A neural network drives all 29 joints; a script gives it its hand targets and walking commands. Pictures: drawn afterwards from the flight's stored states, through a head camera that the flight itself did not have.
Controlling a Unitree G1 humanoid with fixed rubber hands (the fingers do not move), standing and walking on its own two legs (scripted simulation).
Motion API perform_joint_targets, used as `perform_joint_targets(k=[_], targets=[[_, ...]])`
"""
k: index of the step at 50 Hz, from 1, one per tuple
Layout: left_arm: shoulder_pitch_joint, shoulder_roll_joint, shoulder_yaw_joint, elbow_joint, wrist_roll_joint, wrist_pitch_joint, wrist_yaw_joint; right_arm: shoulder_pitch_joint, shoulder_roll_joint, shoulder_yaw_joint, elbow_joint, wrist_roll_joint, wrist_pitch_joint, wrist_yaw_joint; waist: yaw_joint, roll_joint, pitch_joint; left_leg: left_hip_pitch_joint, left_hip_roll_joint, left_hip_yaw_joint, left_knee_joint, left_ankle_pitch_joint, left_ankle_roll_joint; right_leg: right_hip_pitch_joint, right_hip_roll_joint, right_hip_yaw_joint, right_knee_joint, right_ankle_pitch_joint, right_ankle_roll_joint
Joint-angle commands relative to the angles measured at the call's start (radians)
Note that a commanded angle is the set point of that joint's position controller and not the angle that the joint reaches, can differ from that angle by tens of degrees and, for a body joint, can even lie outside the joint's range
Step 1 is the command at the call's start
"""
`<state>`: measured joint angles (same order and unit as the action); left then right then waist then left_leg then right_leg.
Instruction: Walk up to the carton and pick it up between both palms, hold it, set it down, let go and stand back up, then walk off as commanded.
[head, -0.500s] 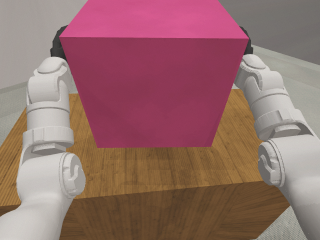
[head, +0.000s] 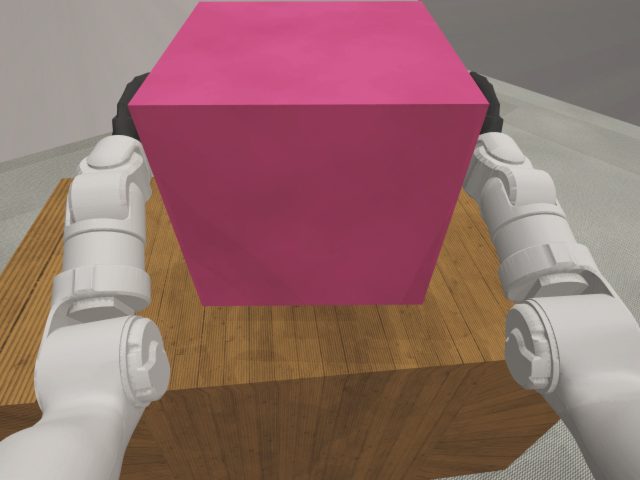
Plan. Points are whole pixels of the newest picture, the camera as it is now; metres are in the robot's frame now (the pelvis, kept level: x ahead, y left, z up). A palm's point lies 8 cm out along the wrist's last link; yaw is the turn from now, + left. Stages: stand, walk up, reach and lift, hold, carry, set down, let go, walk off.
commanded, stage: set down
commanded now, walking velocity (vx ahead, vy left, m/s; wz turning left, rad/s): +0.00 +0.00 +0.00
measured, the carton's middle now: (311, 154) +0.48 +0.01 +0.20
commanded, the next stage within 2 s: none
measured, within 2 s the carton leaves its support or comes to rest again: neither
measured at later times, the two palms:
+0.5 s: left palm (146, 147) +0.44 +0.22 +0.23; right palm (467, 160) +0.42 -0.18 +0.23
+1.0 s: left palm (152, 168) +0.45 +0.22 +0.19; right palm (458, 172) +0.43 -0.18 +0.21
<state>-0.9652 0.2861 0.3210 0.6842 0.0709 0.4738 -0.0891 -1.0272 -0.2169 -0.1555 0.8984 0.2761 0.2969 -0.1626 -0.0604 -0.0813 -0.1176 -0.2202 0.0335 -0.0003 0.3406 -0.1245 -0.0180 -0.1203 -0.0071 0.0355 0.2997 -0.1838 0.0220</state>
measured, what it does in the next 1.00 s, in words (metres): stands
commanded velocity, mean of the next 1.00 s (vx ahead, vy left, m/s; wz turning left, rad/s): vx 0.00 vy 0.00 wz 0.00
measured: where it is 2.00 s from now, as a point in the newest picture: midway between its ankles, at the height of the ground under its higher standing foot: outside the picture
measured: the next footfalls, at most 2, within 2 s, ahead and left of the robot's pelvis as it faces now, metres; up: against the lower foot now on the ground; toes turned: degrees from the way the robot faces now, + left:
none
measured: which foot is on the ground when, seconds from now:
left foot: down 0.00-1.00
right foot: down 0.00-1.00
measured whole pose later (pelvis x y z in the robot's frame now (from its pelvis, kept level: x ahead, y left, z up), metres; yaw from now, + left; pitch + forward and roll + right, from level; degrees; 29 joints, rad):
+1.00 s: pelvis +0.02 +0.01 +0.00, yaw +0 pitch +1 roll +0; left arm -0.97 0.29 0.32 0.93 0.07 0.21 -0.10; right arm -0.94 -0.11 -0.35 0.90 0.06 0.17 -0.12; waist -0.06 -0.09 -0.08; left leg -0.22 0.02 0.00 0.34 -0.14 -0.01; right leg -0.12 -0.03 0.03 0.30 -0.21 0.03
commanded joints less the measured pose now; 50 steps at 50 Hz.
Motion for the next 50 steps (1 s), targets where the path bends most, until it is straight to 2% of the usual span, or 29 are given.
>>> perform_joint_targets(k=[1,2,3,6,7,8,9,10,13,15,16,17,18,20,21,22,23,24,25,27,36,38,39,40,41,43,45,47,50], targets=[[-0.817,-0.521,-0.349,-0.27,-0.087,-0.123,-0.112,-0.732,0.544,0.187,-0.26,-0.064,-0.103,0.139,-0.037,0.202,-0.557,0.433,-0.054,0.037,-0.016,0.23,-0.031,0.059,0.046,-0.081,-0.041,0.251,-0.001],[-0.699,-0.542,-0.336,-0.185,-0.084,-0.112,-0.111,-0.72,0.526,0.201,-0.265,-0.044,-0.101,0.135,-0.016,0.194,-0.48,0.4,-0.056,0.041,-0.008,0.273,-0.031,0.076,0.045,-0.071,-0.041,0.302,-0.002],[-0.715,-0.53,-0.335,-0.178,-0.071,-0.112,-0.121,-0.713,0.536,0.178,-0.241,-0.066,-0.1,0.13,-0.04,0.166,-0.476,0.408,-0.054,0.031,-0.01,0.271,-0.028,0.058,0.045,-0.077,-0.05,0.294,0.001],[-0.593,-0.492,-0.255,0.002,-0.025,-0.095,-0.155,-0.647,0.497,0.131,-0.17,-0.113,-0.078,0.127,-0.032,0.099,-0.318,0.344,-0.06,0.053,-0.048,0.191,-0.005,0.056,0.033,-0.074,-0.074,0.22,0.018],[-0.594,-0.491,-0.261,-0.046,-0.023,-0.09,-0.154,-0.629,0.52,0.141,-0.16,-0.116,-0.069,0.127,-0.025,0.118,-0.315,0.339,-0.059,0.061,-0.042,0.215,-0.007,0.081,0.029,-0.064,-0.059,0.26,0.014],[-0.589,-0.493,-0.259,-0.033,-0.022,-0.092,-0.162,-0.622,0.508,0.121,-0.181,-0.127,-0.076,0.124,-0.05,0.098,-0.318,0.348,-0.065,0.056,-0.041,0.226,-0.006,0.082,0.035,-0.072,-0.059,0.275,0.018],[-0.549,-0.486,-0.249,-0.036,-0.028,-0.093,-0.168,-0.593,0.517,0.156,-0.209,-0.12,-0.068,0.125,-0.034,0.075,-0.342,0.364,-0.06,0.057,-0.038,0.256,-0.001,0.123,0.033,-0.067,-0.053,0.322,0.018],[-0.581,-0.493,-0.252,-0.023,-0.037,-0.099,-0.166,-0.623,0.52,0.134,-0.191,-0.119,-0.067,0.123,-0.035,0.115,-0.335,0.339,-0.066,0.063,-0.034,0.243,-0.004,0.105,0.033,-0.063,-0.048,0.316,0.019],[-0.658,-0.519,-0.275,-0.083,-0.061,-0.134,-0.162,-0.689,0.548,0.173,-0.289,-0.1,-0.103,0.129,-0.034,0.119,-0.475,0.372,-0.066,0.049,-0.009,0.295,-0.019,0.136,0.033,-0.064,-0.021,0.397,0.022],[-0.742,-0.526,-0.318,-0.202,-0.096,-0.172,-0.145,-0.723,0.594,0.202,-0.358,-0.092,-0.134,0.128,-0.019,0.155,-0.613,0.398,-0.063,0.054,0.017,0.361,-0.032,0.163,0.028,-0.062,-0.006,0.481,0.014],[-0.692,-0.535,-0.331,-0.141,-0.089,-0.169,-0.145,-0.684,0.588,0.208,-0.34,-0.111,-0.133,0.122,-0.046,0.129,-0.558,0.365,-0.064,0.051,0.014,0.355,-0.035,0.165,0.028,-0.067,-0.01,0.508,0.018],[-0.708,-0.551,-0.354,-0.17,-0.099,-0.181,-0.145,-0.722,0.587,0.213,-0.386,-0.105,-0.151,0.122,-0.038,0.173,-0.608,0.383,-0.066,0.047,0.027,0.394,-0.044,0.167,0.026,-0.067,0.008,0.541,0.02],[-0.729,-0.545,-0.353,-0.173,-0.099,-0.189,-0.139,-0.718,0.587,0.202,-0.358,-0.111,-0.149,0.118,-0.038,0.191,-0.606,0.38,-0.065,0.053,0.02,0.373,-0.042,0.16,0.027,-0.064,-0.003,0.515,0.014],[-0.674,-0.572,-0.342,-0.093,-0.093,-0.194,-0.133,-0.706,0.593,0.207,-0.34,-0.128,-0.158,0.121,-0.031,0.142,-0.534,0.361,-0.063,0.058,0.022,0.354,-0.034,0.151,0.025,-0.072,-0.01,0.493,0.027],[-0.682,-0.562,-0.325,-0.044,-0.082,-0.192,-0.142,-0.709,0.58,0.16,-0.328,-0.155,-0.158,0.12,-0.059,0.107,-0.497,0.331,-0.068,0.057,0.005,0.283,-0.03,0.136,0.03,-0.082,-0.024,0.432,0.024],[-0.654,-0.548,-0.308,-0.047,-0.073,-0.192,-0.144,-0.695,0.601,0.176,-0.308,-0.146,-0.157,0.123,-0.023,0.12,-0.477,0.338,-0.063,0.069,-0.003,0.284,-0.023,0.147,0.023,-0.067,-0.026,0.439,0.023],[-0.648,-0.518,-0.292,-0.009,-0.059,-0.195,-0.153,-0.664,0.587,0.161,-0.298,-0.173,-0.153,0.122,-0.039,0.103,-0.444,0.311,-0.068,0.074,-0.014,0.244,-0.015,0.152,0.013,-0.067,-0.028,0.431,0.029],[-0.609,-0.533,-0.268,0.016,-0.049,-0.194,-0.161,-0.675,0.597,0.147,-0.289,-0.164,-0.159,0.123,-0.015,0.102,-0.459,0.31,-0.064,0.082,-0.019,0.24,-0.01,0.155,0.015,-0.062,-0.027,0.433,0.03],[-0.624,-0.522,-0.275,0.034,-0.054,-0.193,-0.164,-0.658,0.587,0.14,-0.26,-0.182,-0.147,0.125,-0.04,0.087,-0.419,0.296,-0.067,0.076,-0.033,0.207,-0.007,0.148,0.016,-0.066,-0.025,0.407,0.032],[-0.631,-0.486,-0.233,0.059,-0.036,-0.196,-0.173,-0.642,0.591,0.134,-0.237,-0.199,-0.13,0.13,-0.018,0.048,-0.363,0.272,-0.065,0.086,-0.048,0.171,0.005,0.165,0.021,-0.063,-0.036,0.362,0.036],[-0.746,-0.495,-0.257,0.077,-0.069,-0.276,-0.171,-0.641,0.609,0.061,-0.17,-0.267,-0.142,0.146,-0.053,0.14,-0.402,0.291,-0.059,0.086,-0.041,0.186,-0.007,0.105,0.015,-0.065,-0.031,0.31,0.026],[-0.748,-0.493,-0.223,0.118,-0.043,-0.283,-0.173,-0.649,0.627,0.04,-0.167,-0.28,-0.153,0.153,-0.021,0.15,-0.412,0.274,-0.055,0.1,-0.045,0.146,-0.008,0.108,0.01,-0.069,-0.032,0.266,0.025],[-0.775,-0.5,-0.247,0.078,-0.051,-0.297,-0.165,-0.654,0.633,0.047,-0.17,-0.291,-0.166,0.156,-0.046,0.143,-0.437,0.286,-0.054,0.089,-0.039,0.18,-0.011,0.119,0.019,-0.068,-0.024,0.316,0.021],[-0.773,-0.481,-0.23,0.079,-0.049,-0.307,-0.163,-0.651,0.651,0.087,-0.171,-0.267,-0.163,0.157,0.003,0.145,-0.445,0.268,-0.06,0.106,-0.03,0.183,-0.007,0.135,0.007,-0.056,-0.014,0.338,0.025],[-0.778,-0.5,-0.255,0.067,-0.059,-0.317,-0.157,-0.641,0.659,0.079,-0.184,-0.284,-0.17,0.156,-0.034,0.136,-0.473,0.285,-0.061,0.098,-0.027,0.201,-0.01,0.14,0.012,-0.07,-0.013,0.356,0.031],[-0.775,-0.505,-0.248,0.076,-0.051,-0.334,-0.16,-0.633,0.687,0.08,-0.172,-0.292,-0.18,0.162,-0.013,0.149,-0.481,0.272,-0.056,0.093,-0.031,0.202,-0.008,0.142,0.004,-0.056,-0.014,0.371,0.028],[-0.733,-0.488,-0.239,0.107,-0.048,-0.333,-0.166,-0.594,0.659,0.086,-0.179,-0.294,-0.174,0.156,-0.032,0.133,-0.444,0.248,-0.063,0.099,-0.03,0.21,-0.008,0.163,0.007,-0.06,0.002,0.439,0.042],[-0.736,-0.455,-0.2,0.174,-0.028,-0.332,-0.181,-0.603,0.653,0.018,-0.138,-0.323,-0.163,0.156,-0.028,0.121,-0.376,0.227,-0.063,0.103,-0.059,0.134,0.0,0.128,0.007,-0.06,-0.02,0.331,0.045],[-0.686,-0.472,-0.183,0.175,-0.025,-0.318,-0.189,-0.588,0.642,0.035,-0.185,-0.33,-0.169,0.158,-0.023,0.112,-0.386,0.261,-0.055,0.103,-0.044,0.223,-0.009,0.15,0.013,-0.074,-0.008,0.388,0.041]])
